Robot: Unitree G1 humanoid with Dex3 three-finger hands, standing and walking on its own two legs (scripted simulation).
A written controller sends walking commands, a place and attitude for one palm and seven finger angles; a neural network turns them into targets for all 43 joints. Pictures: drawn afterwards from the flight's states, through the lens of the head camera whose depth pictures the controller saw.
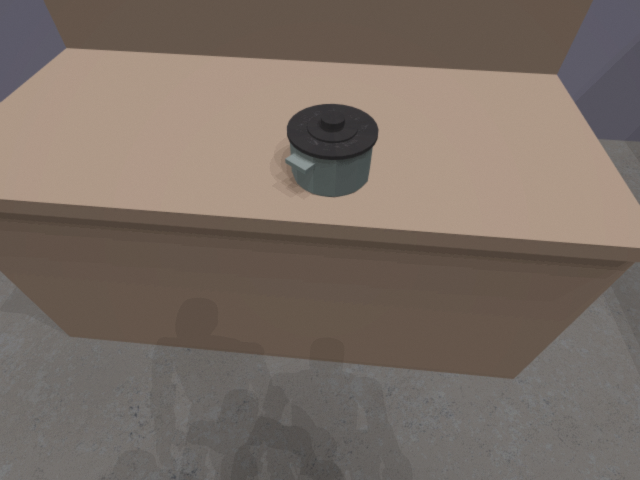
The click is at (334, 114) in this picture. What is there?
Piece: lid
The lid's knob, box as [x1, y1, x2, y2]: [321, 111, 344, 129]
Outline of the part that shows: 321,115 321,124 326,128 339,128 344,123 344,116 340,112 327,111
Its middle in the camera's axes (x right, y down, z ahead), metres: +0.02 -0.23 +0.74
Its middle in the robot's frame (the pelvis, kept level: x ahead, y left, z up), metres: +0.72 +0.02 +0.06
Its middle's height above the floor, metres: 0.83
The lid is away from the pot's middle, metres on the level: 0.00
